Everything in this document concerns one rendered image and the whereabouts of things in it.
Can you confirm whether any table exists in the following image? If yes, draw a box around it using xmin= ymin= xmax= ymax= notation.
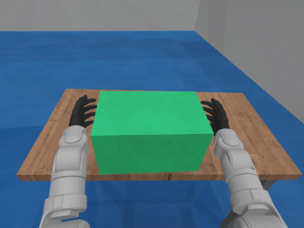
xmin=16 ymin=88 xmax=302 ymax=228

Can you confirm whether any robot left hand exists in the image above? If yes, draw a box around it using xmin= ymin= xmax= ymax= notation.
xmin=68 ymin=95 xmax=97 ymax=128

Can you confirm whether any left robot forearm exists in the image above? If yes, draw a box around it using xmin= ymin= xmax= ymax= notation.
xmin=39 ymin=125 xmax=89 ymax=228

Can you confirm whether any right robot upper arm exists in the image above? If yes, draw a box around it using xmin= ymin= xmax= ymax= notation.
xmin=234 ymin=215 xmax=287 ymax=228

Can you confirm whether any carton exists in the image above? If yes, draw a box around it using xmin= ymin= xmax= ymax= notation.
xmin=90 ymin=91 xmax=214 ymax=175

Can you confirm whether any right robot forearm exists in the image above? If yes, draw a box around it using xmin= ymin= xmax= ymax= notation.
xmin=214 ymin=128 xmax=288 ymax=228

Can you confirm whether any robot right hand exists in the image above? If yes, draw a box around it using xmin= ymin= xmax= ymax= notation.
xmin=200 ymin=98 xmax=230 ymax=137

